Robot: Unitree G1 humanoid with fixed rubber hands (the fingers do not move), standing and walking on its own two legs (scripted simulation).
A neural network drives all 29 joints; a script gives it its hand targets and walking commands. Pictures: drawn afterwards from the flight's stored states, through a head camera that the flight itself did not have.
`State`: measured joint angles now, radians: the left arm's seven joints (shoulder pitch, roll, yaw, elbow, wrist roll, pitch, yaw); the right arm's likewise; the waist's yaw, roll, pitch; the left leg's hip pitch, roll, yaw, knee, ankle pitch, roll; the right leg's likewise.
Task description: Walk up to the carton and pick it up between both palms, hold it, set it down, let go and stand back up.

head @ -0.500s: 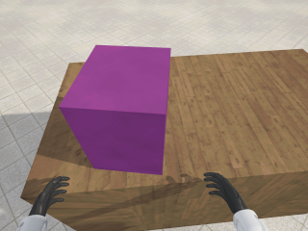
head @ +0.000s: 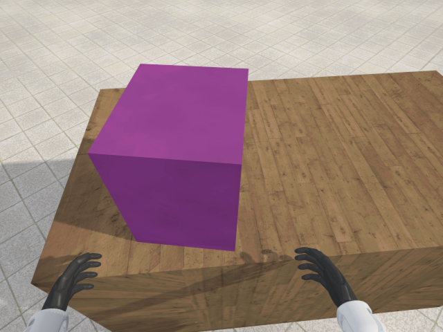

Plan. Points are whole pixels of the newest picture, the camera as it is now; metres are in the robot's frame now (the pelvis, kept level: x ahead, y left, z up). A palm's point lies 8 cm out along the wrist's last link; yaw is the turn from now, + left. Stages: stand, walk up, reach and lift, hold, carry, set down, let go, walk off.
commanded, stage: stand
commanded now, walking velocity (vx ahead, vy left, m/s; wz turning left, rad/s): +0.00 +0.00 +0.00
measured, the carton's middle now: (189, 160) +0.44 +0.05 +0.06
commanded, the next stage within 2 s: none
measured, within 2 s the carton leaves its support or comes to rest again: neither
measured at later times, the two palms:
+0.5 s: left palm (62, 300) +0.19 +0.27 -0.01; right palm (338, 291) +0.18 -0.21 -0.03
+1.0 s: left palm (62, 300) +0.19 +0.27 -0.01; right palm (338, 291) +0.18 -0.21 -0.03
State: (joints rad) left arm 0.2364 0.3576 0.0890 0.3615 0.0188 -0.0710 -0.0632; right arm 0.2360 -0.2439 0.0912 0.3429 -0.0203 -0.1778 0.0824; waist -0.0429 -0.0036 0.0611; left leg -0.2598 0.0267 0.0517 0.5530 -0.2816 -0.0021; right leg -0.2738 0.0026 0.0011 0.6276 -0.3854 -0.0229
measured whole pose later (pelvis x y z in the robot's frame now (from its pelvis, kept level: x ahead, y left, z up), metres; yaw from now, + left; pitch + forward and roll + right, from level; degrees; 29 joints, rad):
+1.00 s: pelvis +0.00 +0.00 +0.00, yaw +0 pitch -3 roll +1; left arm 0.23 0.36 0.09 0.36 0.02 -0.06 -0.04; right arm 0.23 -0.25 0.11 0.34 -0.02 -0.19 0.08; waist -0.04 0.00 0.06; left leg -0.27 0.03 0.05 0.55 -0.28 0.00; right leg -0.28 0.00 0.00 0.62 -0.32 -0.02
